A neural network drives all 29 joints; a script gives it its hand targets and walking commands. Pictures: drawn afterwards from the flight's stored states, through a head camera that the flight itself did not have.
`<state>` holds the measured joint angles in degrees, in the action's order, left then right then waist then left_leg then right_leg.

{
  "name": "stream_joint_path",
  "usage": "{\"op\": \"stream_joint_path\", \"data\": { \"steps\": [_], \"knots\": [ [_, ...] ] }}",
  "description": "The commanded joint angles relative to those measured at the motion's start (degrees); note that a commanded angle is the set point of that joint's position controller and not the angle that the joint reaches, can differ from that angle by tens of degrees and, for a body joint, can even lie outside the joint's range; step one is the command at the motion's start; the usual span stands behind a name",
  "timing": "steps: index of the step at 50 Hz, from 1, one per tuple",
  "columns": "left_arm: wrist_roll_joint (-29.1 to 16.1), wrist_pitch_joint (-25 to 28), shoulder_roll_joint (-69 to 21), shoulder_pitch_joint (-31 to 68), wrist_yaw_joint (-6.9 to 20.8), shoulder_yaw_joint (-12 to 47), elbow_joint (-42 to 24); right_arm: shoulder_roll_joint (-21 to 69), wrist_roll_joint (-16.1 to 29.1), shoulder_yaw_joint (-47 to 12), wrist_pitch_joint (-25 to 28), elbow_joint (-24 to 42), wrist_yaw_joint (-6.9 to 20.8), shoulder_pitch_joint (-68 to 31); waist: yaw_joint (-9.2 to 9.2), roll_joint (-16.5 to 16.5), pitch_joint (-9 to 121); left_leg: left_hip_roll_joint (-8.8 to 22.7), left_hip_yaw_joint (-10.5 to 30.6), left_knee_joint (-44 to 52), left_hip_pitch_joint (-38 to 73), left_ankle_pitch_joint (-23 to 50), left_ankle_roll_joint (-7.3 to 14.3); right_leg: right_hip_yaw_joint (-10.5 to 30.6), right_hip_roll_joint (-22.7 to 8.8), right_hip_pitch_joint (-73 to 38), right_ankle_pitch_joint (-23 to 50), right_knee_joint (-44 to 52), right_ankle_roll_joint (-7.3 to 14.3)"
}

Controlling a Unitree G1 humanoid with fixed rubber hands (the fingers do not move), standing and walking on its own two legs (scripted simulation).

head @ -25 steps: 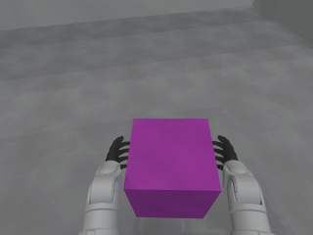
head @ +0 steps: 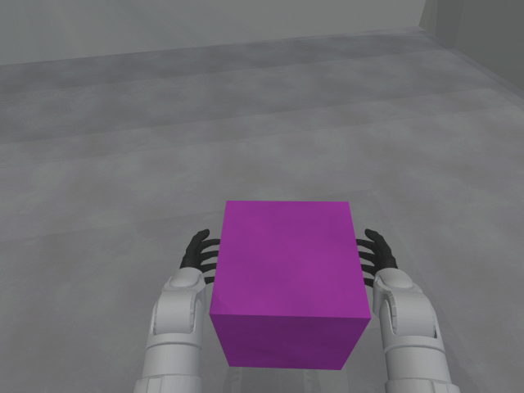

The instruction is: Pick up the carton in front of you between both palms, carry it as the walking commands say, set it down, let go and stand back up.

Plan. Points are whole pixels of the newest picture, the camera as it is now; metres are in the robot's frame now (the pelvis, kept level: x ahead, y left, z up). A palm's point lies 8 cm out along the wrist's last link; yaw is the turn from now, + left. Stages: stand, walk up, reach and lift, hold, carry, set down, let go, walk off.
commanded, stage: carry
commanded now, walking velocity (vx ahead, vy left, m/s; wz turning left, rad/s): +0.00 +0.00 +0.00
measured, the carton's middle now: (285, 288) +0.32 +0.00 -0.04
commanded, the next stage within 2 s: none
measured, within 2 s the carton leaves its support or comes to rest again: neither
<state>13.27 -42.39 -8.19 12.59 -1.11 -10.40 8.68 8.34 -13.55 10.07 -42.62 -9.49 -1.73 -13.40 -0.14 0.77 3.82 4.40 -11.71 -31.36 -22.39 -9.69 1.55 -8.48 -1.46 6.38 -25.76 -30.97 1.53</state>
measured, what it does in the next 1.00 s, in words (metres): stands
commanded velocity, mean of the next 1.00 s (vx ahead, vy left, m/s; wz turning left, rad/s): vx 0.14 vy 0.00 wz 0.00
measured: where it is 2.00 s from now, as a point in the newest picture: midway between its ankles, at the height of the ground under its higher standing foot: (281, 381)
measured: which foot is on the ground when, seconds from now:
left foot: down 0.00-1.00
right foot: down 0.00-1.00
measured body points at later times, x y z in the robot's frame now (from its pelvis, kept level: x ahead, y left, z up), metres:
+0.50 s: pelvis -0.03 +0.00 +0.00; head -0.04 +0.00 +0.45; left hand +0.28 +0.15 +0.03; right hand +0.28 -0.15 +0.04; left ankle +0.07 +0.11 -0.73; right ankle -0.10 -0.08 -0.73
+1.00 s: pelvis +0.02 +0.02 +0.01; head +0.01 +0.03 +0.46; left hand +0.33 +0.17 +0.04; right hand +0.33 -0.14 +0.05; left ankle +0.07 +0.12 -0.72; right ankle -0.10 -0.08 -0.73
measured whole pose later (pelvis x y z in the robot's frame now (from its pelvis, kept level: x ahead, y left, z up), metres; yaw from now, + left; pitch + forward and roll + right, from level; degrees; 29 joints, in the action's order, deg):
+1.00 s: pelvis +0.02 +0.02 +0.01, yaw +0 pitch +2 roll +1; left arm 14.6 -43.0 -8.4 13.5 -1.2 -9.3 9.0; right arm 8.3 -13.3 11.4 -42.1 -9.7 -1.2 -13.2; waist -0.4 2.6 5.2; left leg 3.7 -10.9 -31.9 -21.2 -17.9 0.4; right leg -8.3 -2.0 1.6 -22.1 -21.7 0.5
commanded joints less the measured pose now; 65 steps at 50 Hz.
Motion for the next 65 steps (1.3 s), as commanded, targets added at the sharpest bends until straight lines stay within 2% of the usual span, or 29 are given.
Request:
{"op": "stream_joint_path", "data": {
  "steps": [1,12,37,38,39,40,41,42,43,44,45,47,48,49,50,51,52,53,54,55,56,57,58,59,62,65],
  "knots": [
    [-13.63,2.12,-49.36,27.29,12.47,31.84,-3.43,49.84,13.50,-31.48,2.13,3.30,12.54,-26.18,-0.02,-0.24,14.35,5.42,6.56,1.99,13.95,14.91,1.28,4.89,-7.19,4.88,20.39,5.94,0.02],
    [-13.30,1.98,-50.15,28.43,12.81,31.24,-2.14,50.82,13.40,-30.79,2.15,1.95,13.04,-27.62,0.01,-0.61,13.69,5.49,7.19,3.68,13.51,11.17,0.91,5.81,-6.95,7.01,15.11,6.77,0.65],
    [-13.45,1.90,-50.31,28.18,12.84,31.57,-2.42,51.10,13.55,-30.80,2.15,2.18,13.25,-27.45,0.03,-0.60,15.09,5.54,7.04,3.37,13.06,13.02,0.79,6.28,-6.96,7.76,17.27,5.28,0.91],
    [-13.39,1.90,-50.18,28.13,12.80,31.50,-2.33,51.28,13.50,-30.81,2.12,2.08,13.24,-27.31,-0.03,-0.24,15.11,5.86,6.65,4.62,13.23,8.35,0.38,6.34,-7.50,7.56,13.05,7.18,0.73],
    [-13.35,1.95,-50.19,28.34,12.75,31.65,-2.54,51.47,13.70,-31.10,2.19,2.46,13.23,-27.76,-0.17,0.55,13.99,5.38,5.85,5.32,12.75,0.37,-0.08,7.19,-8.02,7.59,4.64,10.33,1.20],
    [-13.37,2.03,-50.28,28.81,12.71,31.75,-2.84,51.59,13.99,-31.42,2.24,2.75,13.23,-28.39,-0.22,1.96,12.03,3.99,4.44,4.22,10.42,-7.79,-0.70,9.48,-8.97,7.84,-5.70,14.26,2.57],
    [-13.43,2.11,-50.19,29.68,12.67,31.68,-3.26,51.42,14.14,-31.57,2.36,3.09,13.22,-29.19,-0.37,4.28,8.70,2.02,2.17,1.42,5.83,-12.58,-1.75,13.92,-11.39,7.44,-14.64,19.33,4.37],
    [-13.47,2.15,-50.29,30.72,12.64,31.54,-3.74,50.88,14.12,-31.47,2.66,3.83,13.21,-30.65,-0.71,6.17,4.69,0.30,0.24,-2.35,0.62,-12.59,-2.69,18.42,-14.50,6.62,-18.85,23.86,6.18],
    [-13.36,2.25,-50.43,31.66,12.56,31.31,-4.08,50.68,14.13,-31.41,2.89,4.21,13.22,-32.20,-1.01,6.70,1.97,0.84,1.18,-6.16,-3.37,-10.18,-2.71,20.96,-17.08,5.06,-16.98,26.11,7.51],
    [-13.30,2.31,-50.38,32.08,12.40,31.16,-3.91,50.54,14.15,-31.41,3.00,4.00,13.24,-33.01,-1.12,5.95,0.94,1.72,2.58,-7.85,-7.68,-9.16,-2.23,21.36,-18.01,1.37,-11.26,26.43,8.17],
    [-13.39,2.37,-50.36,32.19,12.24,31.48,-3.81,50.33,14.30,-31.38,3.10,3.67,13.24,-32.91,-1.03,5.10,1.27,1.91,3.01,-7.45,-11.40,-9.15,-1.79,19.84,-17.77,-4.10,-2.11,24.94,8.33],
    [-13.43,2.36,-50.26,30.79,11.86,32.56,-3.87,49.81,14.68,-31.57,3.25,3.31,13.29,-31.11,-1.11,4.85,5.80,0.67,1.65,-4.90,-12.18,-10.86,-1.40,15.07,-16.02,-13.73,20.84,18.76,7.57],
    [-13.27,2.23,-50.16,29.49,11.72,32.95,-3.89,49.53,14.79,-31.69,3.29,3.26,13.32,-29.96,-1.21,5.23,8.22,-0.62,0.54,-2.66,-9.91,-10.89,-1.33,12.78,-15.08,-15.77,27.31,16.05,6.77],
    [-12.91,2.08,-49.97,28.18,11.62,32.99,-3.66,49.40,14.71,-31.59,3.27,3.07,13.31,-28.68,-1.01,5.61,10.03,-2.01,-0.78,1.22,-5.81,-9.84,-1.16,10.28,-13.91,-15.77,30.79,13.00,5.76],
    [-12.37,1.96,-49.65,26.83,11.54,32.64,-3.06,49.44,14.51,-31.36,3.22,2.57,13.25,-27.08,-0.17,4.88,12.25,-3.43,-2.29,8.00,4.07,-5.49,-0.61,5.73,-11.77,-11.79,34.12,7.67,3.86],
    [-11.96,1.86,-49.10,25.22,11.51,32.15,-2.20,49.59,14.47,-30.94,3.03,1.82,13.18,-25.75,0.35,2.71,15.92,-2.45,-0.24,10.69,18.46,-1.33,0.38,1.37,-9.34,-4.20,36.20,0.49,1.50],
    [-11.71,1.55,-48.85,25.73,11.53,31.88,-2.39,49.20,13.57,-30.17,2.70,0.99,13.06,-23.05,1.49,-5.10,19.91,6.93,15.19,12.63,32.44,-2.77,4.55,-1.91,-5.63,9.74,28.15,-11.29,-1.99],
    [-11.57,1.42,-49.06,25.60,11.71,32.10,-2.49,48.99,12.72,-29.41,2.57,0.43,12.97,-21.88,2.33,-15.98,19.59,17.49,32.59,15.63,41.31,6.55,11.01,-1.19,-0.41,26.40,7.97,-22.81,-3.23],
    [-12.20,1.79,-49.21,25.73,12.04,32.87,-3.25,49.20,12.85,-29.34,2.85,0.85,12.91,-22.31,2.04,-14.82,17.71,20.38,35.97,15.91,40.98,15.67,14.24,4.25,-0.71,32.72,-5.84,-30.15,-2.01],
    [-12.96,2.25,-49.70,26.09,12.29,32.91,-4.00,49.73,13.50,-29.89,3.04,1.85,12.96,-22.56,1.92,-8.63,16.73,20.48,32.69,15.64,38.80,17.55,14.38,6.94,-2.44,34.19,-7.17,-33.90,-0.92],
    [-13.45,2.72,-50.58,25.78,12.36,33.42,-4.66,50.26,14.28,-31.39,3.45,3.89,13.02,-23.92,1.60,-4.20,17.34,19.56,29.32,16.71,37.14,12.10,12.25,8.09,-4.42,34.16,-4.83,-32.55,-0.24],
    [-14.06,3.14,-51.17,25.43,12.36,34.29,-5.82,50.87,15.47,-33.24,3.91,6.16,12.99,-25.62,1.29,-2.78,16.01,18.06,25.31,19.01,33.56,6.49,9.60,7.85,-5.92,33.13,-1.17,-28.47,-0.14],
    [-14.74,3.48,-51.60,25.63,12.32,35.06,-7.09,51.18,16.41,-34.77,4.31,7.97,12.95,-27.27,1.18,-3.87,15.12,16.23,21.17,21.17,30.73,3.45,7.81,6.21,-5.84,31.08,2.59,-24.09,-0.38],
    [-15.52,3.70,-51.85,26.25,12.11,36.05,-8.43,51.38,17.26,-36.09,4.54,9.27,12.87,-28.47,1.25,-5.26,14.62,14.72,17.65,22.49,28.91,2.67,7.08,4.38,-5.15,29.29,5.59,-20.67,-0.79],
    [-17.01,3.25,-50.24,27.04,11.08,38.50,-12.80,49.66,18.63,-38.43,4.10,12.39,12.34,-28.44,1.22,-7.24,13.78,12.93,12.73,24.01,27.12,1.35,6.94,1.86,-4.61,26.87,11.86,-11.22,-1.79],
    [-15.76,1.84,-47.24,23.84,10.34,37.65,-12.17,46.33,16.50,-36.24,2.59,11.31,11.57,-23.54,1.22,-9.41,12.25,11.43,8.35,23.08,26.45,5.13,5.81,-0.39,-3.51,24.24,17.04,-3.32,-1.65]
  ]
}}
